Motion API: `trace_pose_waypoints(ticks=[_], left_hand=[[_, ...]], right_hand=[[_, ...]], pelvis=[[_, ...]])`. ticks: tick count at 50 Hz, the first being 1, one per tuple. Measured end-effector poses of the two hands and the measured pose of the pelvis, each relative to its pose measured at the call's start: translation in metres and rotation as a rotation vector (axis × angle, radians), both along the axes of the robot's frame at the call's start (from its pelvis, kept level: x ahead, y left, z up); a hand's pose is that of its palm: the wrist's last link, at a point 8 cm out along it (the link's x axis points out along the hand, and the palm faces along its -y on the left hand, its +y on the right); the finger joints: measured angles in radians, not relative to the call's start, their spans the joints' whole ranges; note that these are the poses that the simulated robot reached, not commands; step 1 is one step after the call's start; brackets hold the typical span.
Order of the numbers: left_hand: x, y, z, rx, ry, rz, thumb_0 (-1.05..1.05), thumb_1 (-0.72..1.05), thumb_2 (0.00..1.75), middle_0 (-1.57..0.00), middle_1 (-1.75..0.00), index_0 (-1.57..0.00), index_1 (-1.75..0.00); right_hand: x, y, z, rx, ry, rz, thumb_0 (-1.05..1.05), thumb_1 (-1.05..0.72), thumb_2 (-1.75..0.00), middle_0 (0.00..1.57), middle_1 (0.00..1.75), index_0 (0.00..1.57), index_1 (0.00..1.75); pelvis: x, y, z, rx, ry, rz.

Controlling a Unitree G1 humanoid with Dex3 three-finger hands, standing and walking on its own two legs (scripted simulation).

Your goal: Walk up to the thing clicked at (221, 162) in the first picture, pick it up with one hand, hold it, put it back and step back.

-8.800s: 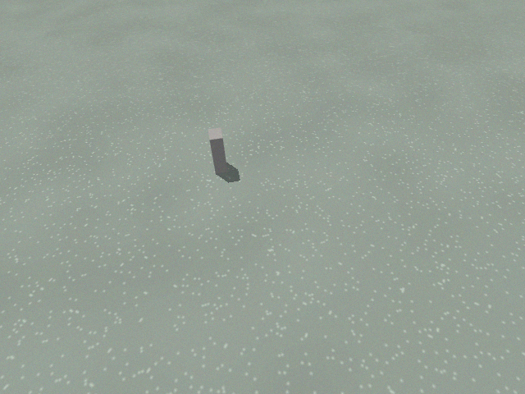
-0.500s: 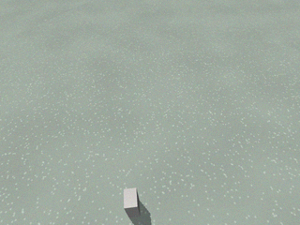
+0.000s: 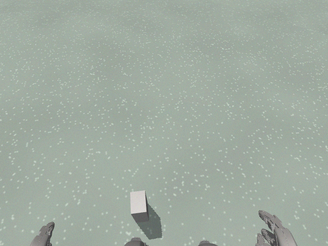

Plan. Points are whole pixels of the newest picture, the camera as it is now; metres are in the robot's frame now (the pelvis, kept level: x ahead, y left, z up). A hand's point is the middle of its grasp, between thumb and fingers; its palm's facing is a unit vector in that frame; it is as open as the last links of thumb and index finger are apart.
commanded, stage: go down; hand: left
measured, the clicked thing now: (140, 207) +0.35 +0.12 -0.60
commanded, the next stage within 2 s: none
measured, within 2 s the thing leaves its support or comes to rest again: neither
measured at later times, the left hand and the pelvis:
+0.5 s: hand out of the picture +0.16 +0.28 -0.16, palm faces +0.07 -0.96 -0.29, open 16.4 cm; pelvis +0.00 -0.01 -0.05, yaw +0 degrees
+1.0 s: hand (71, 220) +0.25 +0.31 -0.25, palm faces +0.08 -0.98 -0.19, open 17.5 cm; pelvis -0.05 -0.01 -0.18, yaw -2 degrees
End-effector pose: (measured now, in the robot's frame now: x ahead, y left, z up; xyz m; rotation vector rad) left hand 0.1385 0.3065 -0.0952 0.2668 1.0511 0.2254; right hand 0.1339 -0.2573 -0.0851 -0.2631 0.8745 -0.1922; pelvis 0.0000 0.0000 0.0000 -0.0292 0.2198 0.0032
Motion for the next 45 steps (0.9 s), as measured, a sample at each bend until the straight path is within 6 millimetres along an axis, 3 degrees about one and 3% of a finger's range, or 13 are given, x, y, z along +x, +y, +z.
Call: trace_pose_waypoints(ticks=[11,26,31,38,41,45], left_hand=[[0.000,0.006,-0.008,0.011,0.003,0.010,-0.01,-0.35,0.19,-0.08,-0.08,-0.05,-0.12],[0.007,0.018,-0.036,-0.032,-0.098,-0.013,-0.01,-0.34,0.20,-0.08,-0.08,-0.05,-0.12],[0.018,0.036,-0.065,-0.036,-0.192,-0.003,-0.01,-0.36,0.19,-0.08,-0.07,-0.05,-0.11],[0.068,0.043,-0.098,-0.072,-0.412,-0.111,-0.01,-0.47,0.14,-0.10,-0.07,-0.07,-0.10],[0.084,0.042,-0.110,-0.087,-0.449,-0.123,-0.01,-0.51,0.11,-0.11,-0.06,-0.08,-0.09],[0.089,0.044,-0.122,-0.101,-0.443,-0.118,-0.01,-0.55,0.09,-0.11,-0.05,-0.08,-0.08]], right_hand=[[0.033,0.009,-0.006,-0.015,-0.095,0.036,0.01,-0.78,-0.88,0.21,0.30,0.21,0.30],[0.029,0.002,-0.046,-0.032,-0.074,0.068,0.01,-0.81,-0.89,0.21,0.30,0.21,0.30],[0.026,-0.004,-0.076,-0.054,-0.065,0.106,0.01,-0.83,-0.89,0.21,0.30,0.21,0.30],[0.014,-0.011,-0.133,-0.081,-0.020,0.116,0.01,-0.83,-0.89,0.21,0.30,0.21,0.30],[0.005,-0.011,-0.153,-0.069,0.013,0.102,0.01,-0.83,-0.89,0.21,0.30,0.21,0.30],[-0.009,-0.010,-0.172,-0.045,0.058,0.085,0.01,-0.83,-0.89,0.21,0.29,0.21,0.30]], pelvis=[[0.009,-0.002,-0.018,-0.013,0.047,0.008],[-0.001,-0.005,-0.057,-0.022,0.145,0.001],[-0.012,-0.006,-0.087,-0.021,0.207,0.000],[-0.031,-0.007,-0.138,-0.030,0.269,-0.005],[-0.036,-0.007,-0.151,-0.032,0.288,-0.013],[-0.040,-0.009,-0.162,-0.032,0.309,-0.021]])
